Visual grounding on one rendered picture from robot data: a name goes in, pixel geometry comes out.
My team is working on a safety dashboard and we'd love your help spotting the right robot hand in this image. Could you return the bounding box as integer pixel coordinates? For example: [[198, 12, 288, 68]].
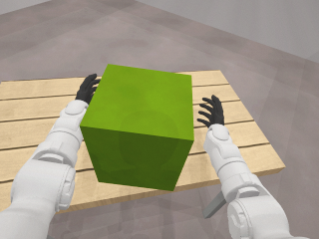
[[197, 95, 224, 128]]

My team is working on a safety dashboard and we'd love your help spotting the table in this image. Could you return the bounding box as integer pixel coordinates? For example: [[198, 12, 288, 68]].
[[0, 70, 286, 239]]

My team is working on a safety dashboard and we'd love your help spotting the left robot hand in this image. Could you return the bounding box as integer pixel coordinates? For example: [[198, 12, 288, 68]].
[[75, 74, 101, 105]]

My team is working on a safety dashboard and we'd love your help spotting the right robot upper arm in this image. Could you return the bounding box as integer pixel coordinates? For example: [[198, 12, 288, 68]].
[[227, 195, 310, 239]]

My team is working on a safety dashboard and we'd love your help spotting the left robot forearm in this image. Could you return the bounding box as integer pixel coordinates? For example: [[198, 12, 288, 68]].
[[10, 100, 89, 203]]

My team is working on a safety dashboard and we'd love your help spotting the right robot forearm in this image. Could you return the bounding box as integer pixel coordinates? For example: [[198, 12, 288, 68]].
[[203, 123, 290, 232]]

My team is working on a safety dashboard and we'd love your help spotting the carton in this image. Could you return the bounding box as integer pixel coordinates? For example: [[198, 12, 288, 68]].
[[79, 64, 194, 191]]

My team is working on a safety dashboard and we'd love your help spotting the left robot upper arm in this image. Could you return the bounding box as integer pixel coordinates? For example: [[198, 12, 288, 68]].
[[0, 159, 76, 239]]

